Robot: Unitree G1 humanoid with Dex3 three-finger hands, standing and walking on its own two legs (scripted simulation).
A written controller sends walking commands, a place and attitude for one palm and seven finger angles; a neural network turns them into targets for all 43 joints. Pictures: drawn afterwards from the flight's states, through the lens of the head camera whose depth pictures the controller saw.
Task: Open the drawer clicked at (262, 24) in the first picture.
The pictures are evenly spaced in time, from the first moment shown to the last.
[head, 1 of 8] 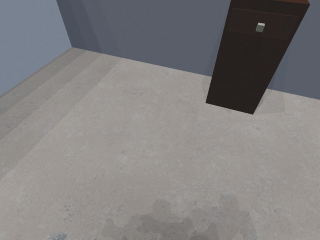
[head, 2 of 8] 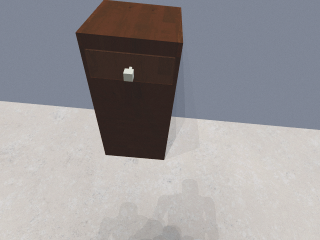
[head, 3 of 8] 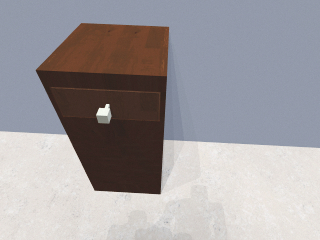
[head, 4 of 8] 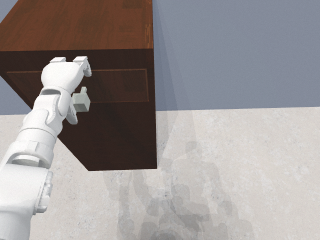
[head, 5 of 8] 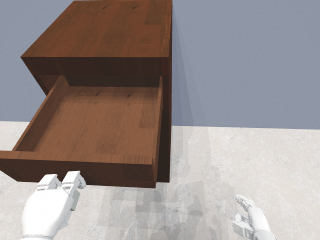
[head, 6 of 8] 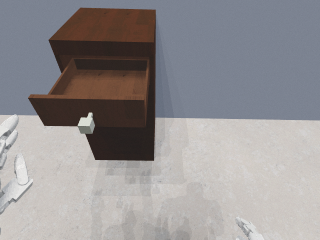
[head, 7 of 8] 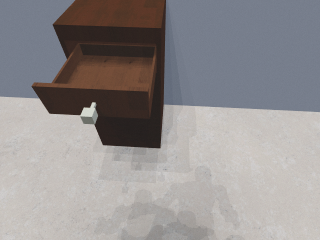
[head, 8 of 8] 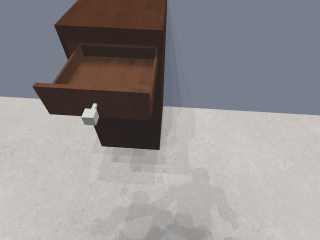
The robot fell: no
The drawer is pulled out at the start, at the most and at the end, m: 0.00 0.30 0.30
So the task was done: yes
